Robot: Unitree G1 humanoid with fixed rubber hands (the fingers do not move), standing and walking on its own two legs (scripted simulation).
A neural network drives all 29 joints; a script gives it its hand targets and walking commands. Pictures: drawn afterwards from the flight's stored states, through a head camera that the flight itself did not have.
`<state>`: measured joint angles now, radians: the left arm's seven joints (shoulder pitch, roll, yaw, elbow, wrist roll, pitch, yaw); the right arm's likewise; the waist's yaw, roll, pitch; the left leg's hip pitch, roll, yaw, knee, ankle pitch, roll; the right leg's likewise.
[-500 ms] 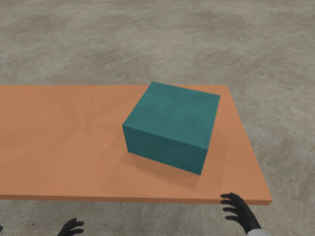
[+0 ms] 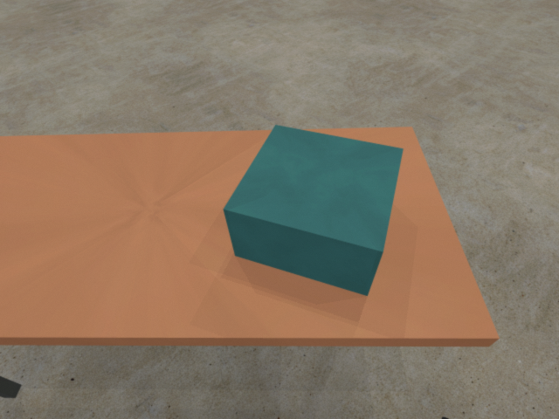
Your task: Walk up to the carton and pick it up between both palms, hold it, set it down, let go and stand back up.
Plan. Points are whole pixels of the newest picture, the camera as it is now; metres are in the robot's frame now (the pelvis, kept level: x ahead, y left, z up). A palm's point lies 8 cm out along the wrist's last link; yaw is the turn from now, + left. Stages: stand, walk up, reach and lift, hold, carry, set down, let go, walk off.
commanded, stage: stand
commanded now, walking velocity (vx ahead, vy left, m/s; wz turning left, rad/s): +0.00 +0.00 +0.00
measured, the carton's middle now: (317, 203) +0.51 -0.08 -0.04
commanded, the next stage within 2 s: none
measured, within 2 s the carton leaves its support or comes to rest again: neither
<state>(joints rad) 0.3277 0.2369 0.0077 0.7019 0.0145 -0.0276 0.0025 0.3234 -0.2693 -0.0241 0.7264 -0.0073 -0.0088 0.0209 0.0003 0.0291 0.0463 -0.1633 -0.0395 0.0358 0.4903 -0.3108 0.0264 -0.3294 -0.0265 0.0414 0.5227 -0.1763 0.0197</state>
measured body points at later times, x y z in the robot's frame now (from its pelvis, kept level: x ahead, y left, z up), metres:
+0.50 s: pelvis +0.01 -0.02 +0.00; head +0.02 -0.04 +0.45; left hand +0.10 +0.23 -0.11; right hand +0.10 -0.28 -0.13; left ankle -0.03 +0.10 -0.73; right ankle +0.06 -0.13 -0.73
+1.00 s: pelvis +0.01 -0.03 +0.00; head +0.02 -0.05 +0.45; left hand +0.08 +0.22 -0.12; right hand +0.06 -0.29 -0.14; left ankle -0.03 +0.10 -0.73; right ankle +0.06 -0.13 -0.73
